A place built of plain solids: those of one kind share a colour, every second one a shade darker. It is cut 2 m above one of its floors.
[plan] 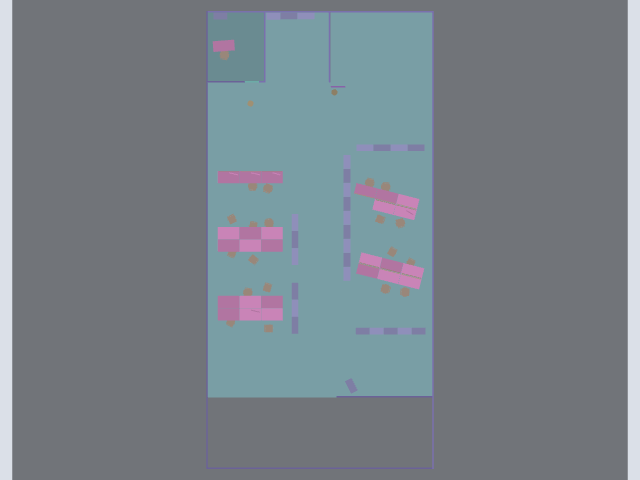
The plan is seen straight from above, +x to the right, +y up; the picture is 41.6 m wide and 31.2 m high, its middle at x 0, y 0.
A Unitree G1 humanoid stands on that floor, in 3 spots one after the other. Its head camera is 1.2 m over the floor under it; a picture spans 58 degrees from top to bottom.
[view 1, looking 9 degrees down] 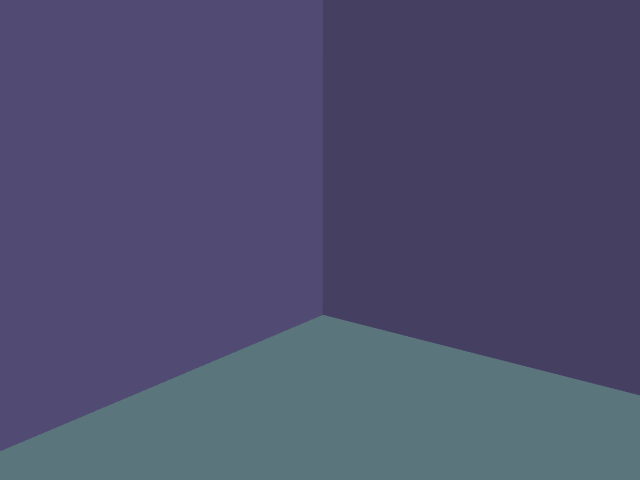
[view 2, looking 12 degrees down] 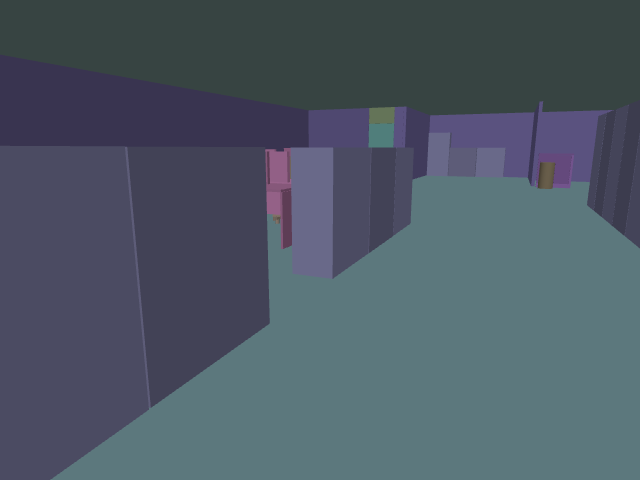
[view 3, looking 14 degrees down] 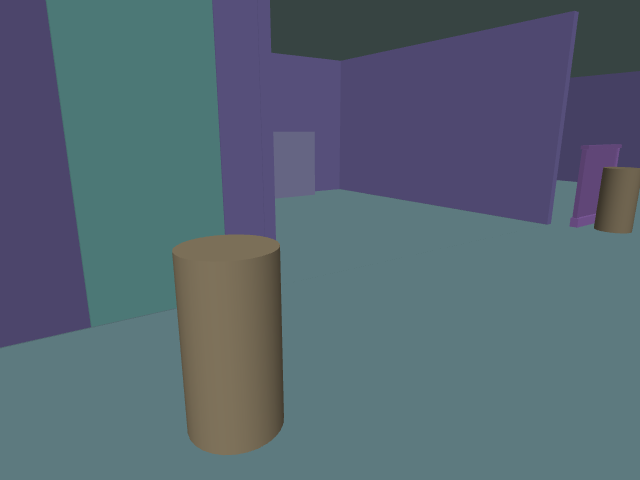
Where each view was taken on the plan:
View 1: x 5.15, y -7.36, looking -52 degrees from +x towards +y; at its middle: wall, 3.54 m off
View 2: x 0.06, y -5.22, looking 114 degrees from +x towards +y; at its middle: cabinet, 4.02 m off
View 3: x -5.15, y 7.35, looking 55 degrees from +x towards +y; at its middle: floor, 4.96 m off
